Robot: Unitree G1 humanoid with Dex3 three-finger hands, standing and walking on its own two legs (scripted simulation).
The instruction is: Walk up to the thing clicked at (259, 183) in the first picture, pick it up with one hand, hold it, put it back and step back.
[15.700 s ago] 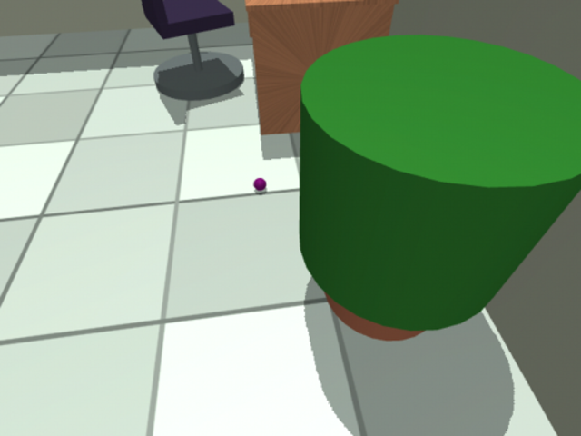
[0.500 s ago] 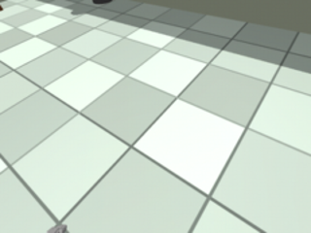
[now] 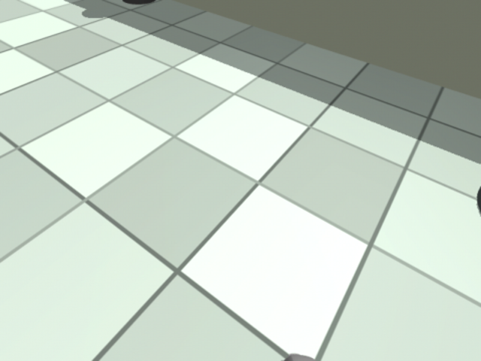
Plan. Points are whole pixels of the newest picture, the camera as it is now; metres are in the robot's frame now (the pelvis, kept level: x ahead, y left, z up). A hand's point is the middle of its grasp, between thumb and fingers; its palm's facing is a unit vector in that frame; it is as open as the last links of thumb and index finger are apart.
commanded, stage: walk up
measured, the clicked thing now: out of the picture -0.36 -1.18 -0.74
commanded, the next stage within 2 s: none
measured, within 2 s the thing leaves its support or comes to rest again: neither
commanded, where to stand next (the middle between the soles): +0.50 -0.02 m, yaw +1 degrees
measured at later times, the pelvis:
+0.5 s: pelvis +0.20 -0.05 +0.01, yaw -6 degrees
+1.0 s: pelvis +0.43 +0.02 +0.01, yaw -27 degrees
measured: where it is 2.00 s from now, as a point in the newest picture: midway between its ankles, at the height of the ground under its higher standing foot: (224, 300)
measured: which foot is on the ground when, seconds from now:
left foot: down 0.00-0.22, up 0.24-0.68, down 0.70-1.00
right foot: up 0.00-0.16, down 0.18-0.70, up 0.72-1.00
